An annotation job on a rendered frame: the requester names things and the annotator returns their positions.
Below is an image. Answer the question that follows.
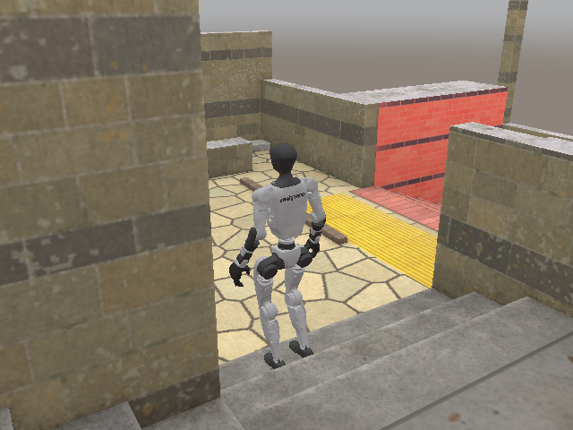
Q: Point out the robot left hand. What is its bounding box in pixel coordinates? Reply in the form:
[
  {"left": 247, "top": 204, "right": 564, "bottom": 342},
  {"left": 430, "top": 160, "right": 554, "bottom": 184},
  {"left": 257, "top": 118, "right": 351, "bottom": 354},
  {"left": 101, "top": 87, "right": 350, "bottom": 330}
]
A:
[{"left": 229, "top": 262, "right": 250, "bottom": 287}]

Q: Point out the right robot forearm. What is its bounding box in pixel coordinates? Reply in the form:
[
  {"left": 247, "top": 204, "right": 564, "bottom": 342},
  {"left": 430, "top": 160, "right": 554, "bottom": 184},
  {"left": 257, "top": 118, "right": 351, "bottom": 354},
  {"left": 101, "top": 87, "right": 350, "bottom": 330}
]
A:
[{"left": 309, "top": 212, "right": 326, "bottom": 244}]

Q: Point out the left robot forearm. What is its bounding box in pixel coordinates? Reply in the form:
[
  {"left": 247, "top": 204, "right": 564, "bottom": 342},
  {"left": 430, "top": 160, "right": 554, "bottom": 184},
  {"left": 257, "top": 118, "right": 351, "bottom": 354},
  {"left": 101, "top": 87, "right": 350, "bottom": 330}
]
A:
[{"left": 235, "top": 228, "right": 260, "bottom": 268}]

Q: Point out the right robot shin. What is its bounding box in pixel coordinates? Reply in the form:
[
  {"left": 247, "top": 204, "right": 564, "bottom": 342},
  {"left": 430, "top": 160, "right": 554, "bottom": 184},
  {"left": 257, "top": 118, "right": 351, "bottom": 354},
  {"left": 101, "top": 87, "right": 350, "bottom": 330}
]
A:
[{"left": 286, "top": 290, "right": 309, "bottom": 350}]

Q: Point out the robot left upper arm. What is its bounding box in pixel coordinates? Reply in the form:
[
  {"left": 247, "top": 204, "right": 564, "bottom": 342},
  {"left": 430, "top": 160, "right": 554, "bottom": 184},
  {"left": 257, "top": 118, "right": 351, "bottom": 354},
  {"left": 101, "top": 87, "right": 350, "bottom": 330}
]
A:
[{"left": 252, "top": 185, "right": 272, "bottom": 240}]

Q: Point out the robot right upper arm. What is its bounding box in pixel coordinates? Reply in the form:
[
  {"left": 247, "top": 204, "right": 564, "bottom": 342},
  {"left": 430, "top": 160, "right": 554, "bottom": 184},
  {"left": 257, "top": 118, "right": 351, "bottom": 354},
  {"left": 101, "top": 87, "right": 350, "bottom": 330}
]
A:
[{"left": 299, "top": 177, "right": 326, "bottom": 223}]

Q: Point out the right robot thigh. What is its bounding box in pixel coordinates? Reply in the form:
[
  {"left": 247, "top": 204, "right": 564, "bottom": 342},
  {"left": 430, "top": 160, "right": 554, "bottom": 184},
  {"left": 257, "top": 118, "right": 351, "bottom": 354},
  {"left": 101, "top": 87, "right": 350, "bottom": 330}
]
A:
[{"left": 285, "top": 245, "right": 312, "bottom": 307}]

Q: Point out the robot right hand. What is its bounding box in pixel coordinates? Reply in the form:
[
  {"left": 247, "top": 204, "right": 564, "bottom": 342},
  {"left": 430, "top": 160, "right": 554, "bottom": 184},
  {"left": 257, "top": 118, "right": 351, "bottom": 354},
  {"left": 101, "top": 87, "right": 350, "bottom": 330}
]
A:
[{"left": 304, "top": 239, "right": 320, "bottom": 258}]

